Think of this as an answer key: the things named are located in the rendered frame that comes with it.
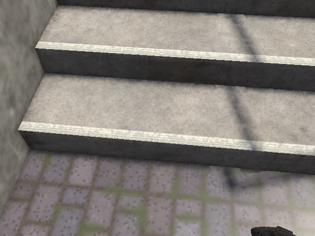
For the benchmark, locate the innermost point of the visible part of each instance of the right robot hand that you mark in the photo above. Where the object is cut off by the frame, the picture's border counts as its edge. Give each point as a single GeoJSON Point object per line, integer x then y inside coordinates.
{"type": "Point", "coordinates": [270, 231]}

